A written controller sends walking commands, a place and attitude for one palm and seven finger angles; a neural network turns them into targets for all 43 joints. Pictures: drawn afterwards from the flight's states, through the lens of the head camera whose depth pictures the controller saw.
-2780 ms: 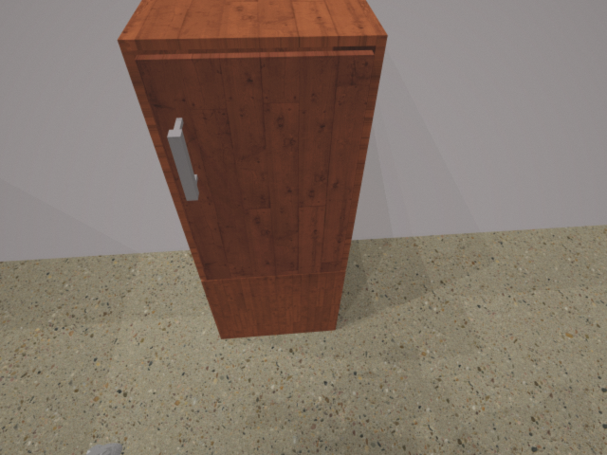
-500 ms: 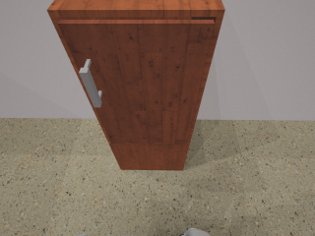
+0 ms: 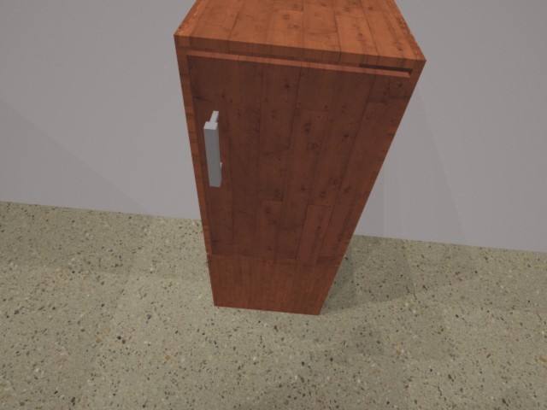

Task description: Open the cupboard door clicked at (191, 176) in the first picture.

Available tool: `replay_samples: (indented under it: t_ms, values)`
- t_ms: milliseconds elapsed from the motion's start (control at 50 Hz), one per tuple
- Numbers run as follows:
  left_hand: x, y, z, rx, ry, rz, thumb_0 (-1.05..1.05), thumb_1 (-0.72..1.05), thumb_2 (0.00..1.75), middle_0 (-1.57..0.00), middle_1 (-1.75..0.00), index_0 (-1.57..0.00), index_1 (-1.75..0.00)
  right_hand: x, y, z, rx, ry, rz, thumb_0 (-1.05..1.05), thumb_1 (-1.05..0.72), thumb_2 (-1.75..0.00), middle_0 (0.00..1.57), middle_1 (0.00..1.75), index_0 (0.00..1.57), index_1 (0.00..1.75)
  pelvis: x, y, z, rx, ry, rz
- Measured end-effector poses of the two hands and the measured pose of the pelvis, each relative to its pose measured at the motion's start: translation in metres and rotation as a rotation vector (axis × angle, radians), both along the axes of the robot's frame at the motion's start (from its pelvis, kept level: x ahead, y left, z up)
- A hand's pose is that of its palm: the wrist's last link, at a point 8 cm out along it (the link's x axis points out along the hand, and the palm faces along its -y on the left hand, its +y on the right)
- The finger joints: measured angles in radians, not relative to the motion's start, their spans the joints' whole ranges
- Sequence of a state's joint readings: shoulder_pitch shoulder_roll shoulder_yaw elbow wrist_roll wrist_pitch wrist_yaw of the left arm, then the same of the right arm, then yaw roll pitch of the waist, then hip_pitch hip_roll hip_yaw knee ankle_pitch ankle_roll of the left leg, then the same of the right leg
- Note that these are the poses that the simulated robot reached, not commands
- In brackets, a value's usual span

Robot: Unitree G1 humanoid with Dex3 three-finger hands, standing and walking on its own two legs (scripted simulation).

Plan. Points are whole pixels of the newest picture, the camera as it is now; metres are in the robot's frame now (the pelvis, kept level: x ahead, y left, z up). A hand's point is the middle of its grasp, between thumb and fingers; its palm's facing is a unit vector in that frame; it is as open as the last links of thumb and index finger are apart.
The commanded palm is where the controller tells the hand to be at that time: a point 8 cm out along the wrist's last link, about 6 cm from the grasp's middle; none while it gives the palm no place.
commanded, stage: come to a stop and stand still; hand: left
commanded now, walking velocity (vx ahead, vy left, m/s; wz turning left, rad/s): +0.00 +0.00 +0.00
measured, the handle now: (215, 149) +0.55 +0.17 +0.06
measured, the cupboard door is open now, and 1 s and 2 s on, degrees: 0 0 0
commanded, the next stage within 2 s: look again from close up in 0.50 s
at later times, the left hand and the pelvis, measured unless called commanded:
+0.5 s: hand out of the picture -0.04 +0.14 -0.18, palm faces +0.02 -0.99 -0.16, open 7.3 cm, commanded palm none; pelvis -0.03 -0.01 +0.00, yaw -1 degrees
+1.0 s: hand out of the picture -0.03 +0.18 -0.18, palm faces +0.04 -0.98 -0.18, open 7.3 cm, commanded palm none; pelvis -0.03 +0.01 -0.01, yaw +0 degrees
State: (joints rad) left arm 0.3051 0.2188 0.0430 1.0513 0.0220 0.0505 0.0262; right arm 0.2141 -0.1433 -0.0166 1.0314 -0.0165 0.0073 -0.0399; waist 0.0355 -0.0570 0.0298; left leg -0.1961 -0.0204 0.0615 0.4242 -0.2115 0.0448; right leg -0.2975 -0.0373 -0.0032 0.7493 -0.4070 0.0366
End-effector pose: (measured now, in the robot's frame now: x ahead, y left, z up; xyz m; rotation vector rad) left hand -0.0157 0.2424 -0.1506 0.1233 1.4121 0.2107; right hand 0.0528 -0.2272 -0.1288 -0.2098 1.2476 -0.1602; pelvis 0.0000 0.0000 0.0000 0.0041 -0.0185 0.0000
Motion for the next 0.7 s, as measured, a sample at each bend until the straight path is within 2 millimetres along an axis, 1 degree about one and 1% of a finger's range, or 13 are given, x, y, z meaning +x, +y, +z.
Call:
replay_samples:
  t_ms: [80, 160, 240, 360, 460, 540, 600, 640, 700]
  values:
    - [-0.026, -0.006, 0.001, 0.01, 0.065, -0.016, 0.0, 0.91, 0.9, -0.2, -0.3, -0.2, -0.3, -0.021, -0.003, -0.012, 0.027, 0.029, -0.037, 0.01, -0.93, -0.9, 0.2, 0.3, 0.2, 0.3, -0.007, -0.003, -0.004, 0.022, 0.002, -0.017]
    - [-0.039, -0.017, 0.008, 0.003, 0.082, -0.034, 0.0, 0.91, 0.9, -0.2, -0.3, -0.2, -0.3, -0.045, -0.004, -0.017, 0.05, 0.068, -0.069, 0.01, -0.92, -0.9, 0.2, 0.3, 0.2, 0.3, -0.015, -0.003, 0.0, 0.001, -0.014, -0.018]
    - [-0.039, -0.027, 0.008, -0.012, 0.06, -0.048, 0.0, 0.91, 0.9, -0.2, -0.3, -0.2, -0.3, -0.07, -0.004, -0.018, 0.062, 0.106, -0.085, 0.01, -0.92, -0.9, 0.2, 0.3, 0.2, 0.3, -0.023, -0.007, 0.001, 0.001, -0.023, -0.021]
    - [-0.028, -0.041, 0.004, -0.038, 0.004, -0.059, 0.0, 0.91, 0.9, -0.2, -0.3, -0.2, -0.3, -0.107, -0.001, -0.018, 0.074, 0.175, -0.104, 0.01, -0.92, -0.9, 0.2, 0.3, 0.2, 0.3, -0.031, -0.011, 0.002, -0.001, -0.022, -0.017]
    - [-0.024, -0.048, 0.001, -0.051, -0.014, -0.062, 0.0, 0.92, 0.9, -0.2, -0.3, -0.2, -0.3, -0.131, 0.003, -0.017, 0.078, 0.223, -0.125, 0.01, -0.91, -0.9, 0.2, 0.3, 0.2, 0.3, -0.034, -0.013, 0.001, -0.003, -0.014, -0.015]
    - [-0.027, -0.049, 0.0, -0.057, -0.006, -0.058, 0.0, 0.92, 0.9, -0.2, -0.3, -0.2, -0.3, -0.143, 0.007, -0.015, 0.08, 0.248, -0.137, 0.01, -0.91, -0.9, 0.2, 0.3, 0.2, 0.3, -0.033, -0.014, 0.001, -0.004, -0.009, -0.015]
    - [-0.03, -0.049, 0.0, -0.059, 0.005, -0.052, 0.0, 0.92, 0.9, -0.2, -0.3, -0.2, -0.3, -0.145, 0.01, -0.015, 0.084, 0.257, -0.139, 0.01, -0.91, -0.9, 0.2, 0.3, 0.2, 0.3, -0.033, -0.014, 0.001, -0.004, -0.006, -0.014]
    - [-0.033, -0.049, -0.001, -0.05, 0.005, -0.065, 0.0, 0.92, 0.9, -0.2, -0.3, -0.2, -0.3, -0.142, 0.011, -0.018, 0.091, 0.252, -0.123, 0.01, -0.91, -0.9, 0.2, 0.3, 0.2, 0.3, -0.035, -0.012, -0.001, -0.018, -0.003, -0.014]
    - [-0.036, -0.045, -0.002, -0.046, 0.002, -0.074, 0.0, 0.91, 0.9, -0.2, -0.3, -0.2, -0.3, -0.128, 0.013, -0.021, 0.093, 0.2, -0.101, 0.01, -0.91, -0.9, 0.2, 0.3, 0.2, 0.3, -0.036, -0.008, -0.005, -0.024, -0.006, -0.007]
